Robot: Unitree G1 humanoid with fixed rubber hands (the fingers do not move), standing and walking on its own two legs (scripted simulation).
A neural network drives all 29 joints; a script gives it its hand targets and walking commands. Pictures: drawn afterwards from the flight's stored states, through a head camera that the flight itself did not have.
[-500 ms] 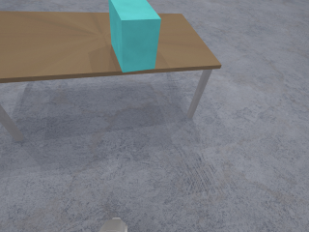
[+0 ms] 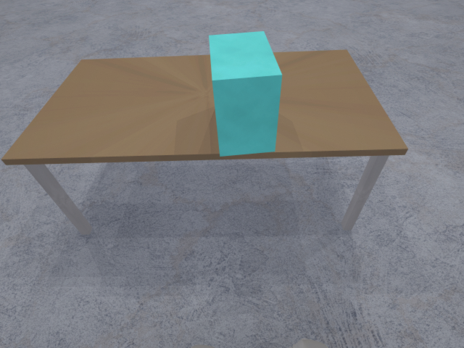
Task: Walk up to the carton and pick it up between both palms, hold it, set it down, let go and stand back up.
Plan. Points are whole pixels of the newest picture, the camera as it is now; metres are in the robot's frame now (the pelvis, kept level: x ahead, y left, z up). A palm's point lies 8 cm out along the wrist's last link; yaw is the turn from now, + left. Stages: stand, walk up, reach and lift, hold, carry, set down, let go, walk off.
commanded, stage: walk up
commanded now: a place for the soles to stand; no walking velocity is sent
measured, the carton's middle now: (241, 93) +0.89 +0.00 -0.03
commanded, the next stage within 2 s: none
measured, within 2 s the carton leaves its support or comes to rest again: neither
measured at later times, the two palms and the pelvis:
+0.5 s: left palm (126, 317) +0.21 +0.24 -0.12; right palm (384, 279) +0.26 -0.26 -0.06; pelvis +0.17 -0.02 +0.02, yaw +10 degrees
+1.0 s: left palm (179, 262) +0.31 +0.14 -0.08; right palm (365, 189) +0.50 -0.30 -0.08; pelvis +0.32 -0.10 +0.03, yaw +15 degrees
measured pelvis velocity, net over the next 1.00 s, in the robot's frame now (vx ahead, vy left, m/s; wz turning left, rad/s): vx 0.32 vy -0.10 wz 0.26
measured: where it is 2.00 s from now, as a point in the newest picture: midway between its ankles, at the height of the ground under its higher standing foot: (272, 322)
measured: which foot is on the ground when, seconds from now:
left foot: up 0.00-0.26, down 0.28-0.74, up 0.76-1.00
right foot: down 0.00-0.28, up 0.30-0.70, down 0.72-1.00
